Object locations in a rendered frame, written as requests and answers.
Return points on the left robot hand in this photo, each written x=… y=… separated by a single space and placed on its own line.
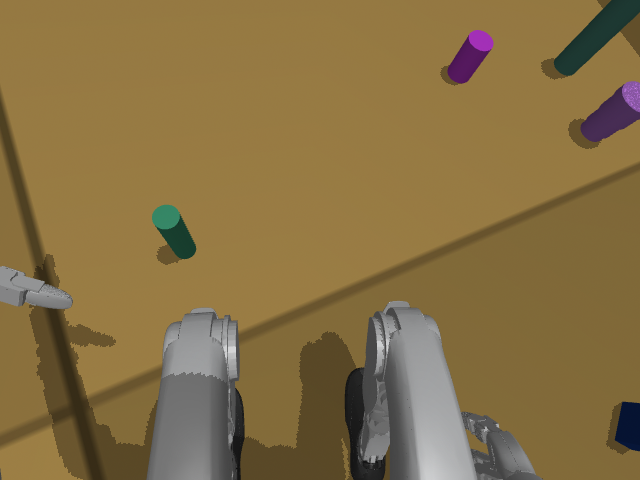
x=16 y=289

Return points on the right robot foot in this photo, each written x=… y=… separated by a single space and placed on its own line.
x=354 y=413

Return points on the right robot hand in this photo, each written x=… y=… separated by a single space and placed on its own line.
x=506 y=456

